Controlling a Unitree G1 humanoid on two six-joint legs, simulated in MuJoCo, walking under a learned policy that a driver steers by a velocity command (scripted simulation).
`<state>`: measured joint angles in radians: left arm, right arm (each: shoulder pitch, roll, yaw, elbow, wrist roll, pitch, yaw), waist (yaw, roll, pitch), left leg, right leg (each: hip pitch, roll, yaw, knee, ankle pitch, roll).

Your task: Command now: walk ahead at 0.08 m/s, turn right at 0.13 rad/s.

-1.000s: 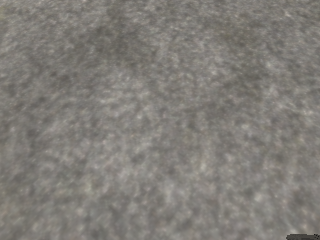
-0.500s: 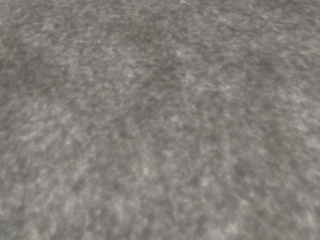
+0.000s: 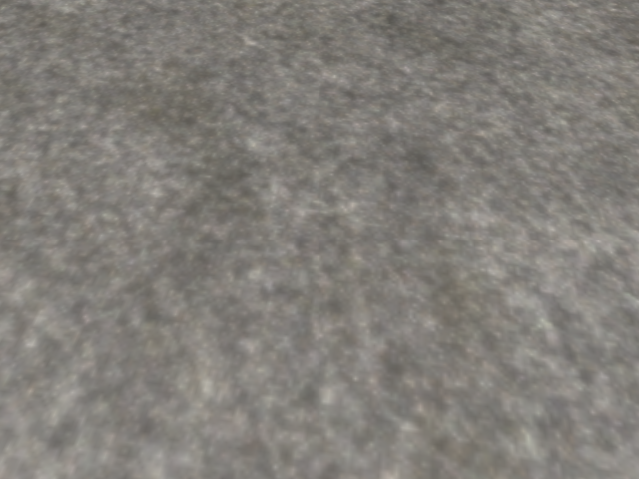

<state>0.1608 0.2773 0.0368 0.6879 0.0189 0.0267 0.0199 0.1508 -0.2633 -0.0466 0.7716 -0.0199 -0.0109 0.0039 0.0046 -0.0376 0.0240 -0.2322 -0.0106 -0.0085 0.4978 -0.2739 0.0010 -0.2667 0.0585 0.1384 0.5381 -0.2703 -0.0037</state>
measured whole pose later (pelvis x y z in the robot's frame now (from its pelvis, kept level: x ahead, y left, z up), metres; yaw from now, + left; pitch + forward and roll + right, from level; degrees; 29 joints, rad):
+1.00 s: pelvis +0.41 +0.05 +0.01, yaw +0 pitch +1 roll +2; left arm 0.13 0.29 0.05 0.73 0.00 -0.07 0.00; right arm 0.36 -0.27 -0.05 0.84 0.01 -0.09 0.02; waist -0.07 -0.04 0.02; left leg -0.05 -0.09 0.04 0.22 -0.19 0.08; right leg -0.69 -0.14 0.06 0.75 0.03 0.02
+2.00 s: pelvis +0.98 +0.06 +0.01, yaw -10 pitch +0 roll +2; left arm 0.20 0.30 0.08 0.79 -0.03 -0.03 0.00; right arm 0.30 -0.26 -0.06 0.86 -0.02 -0.10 0.01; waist -0.05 -0.05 0.03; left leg -0.08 -0.02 0.18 0.27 -0.20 0.04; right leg -0.66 -0.11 0.07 0.98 -0.14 0.00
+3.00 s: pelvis +1.45 -0.12 +0.00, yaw -26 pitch +2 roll -1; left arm 0.16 0.29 0.06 0.70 0.01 0.00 0.05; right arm 0.18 -0.28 -0.06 0.77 0.00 -0.02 0.01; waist -0.03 -0.01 0.07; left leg -0.37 -0.08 -0.08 0.43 -0.09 0.06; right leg -0.51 0.00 0.09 0.89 -0.41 0.06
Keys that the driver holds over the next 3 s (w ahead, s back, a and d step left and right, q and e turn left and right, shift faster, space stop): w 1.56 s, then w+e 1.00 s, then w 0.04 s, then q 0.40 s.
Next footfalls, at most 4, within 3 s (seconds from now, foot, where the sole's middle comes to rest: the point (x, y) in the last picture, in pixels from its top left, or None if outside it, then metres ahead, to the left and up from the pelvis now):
0.64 left None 0.41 0.13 -0.77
1.20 right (370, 380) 0.72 -0.10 -0.77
1.70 left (266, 276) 1.01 0.15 -0.77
2.24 right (375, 213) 1.24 -0.14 -0.77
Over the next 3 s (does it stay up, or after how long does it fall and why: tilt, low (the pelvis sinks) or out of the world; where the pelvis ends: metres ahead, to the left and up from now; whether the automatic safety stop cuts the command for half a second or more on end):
stays up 1.45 -0.12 0.00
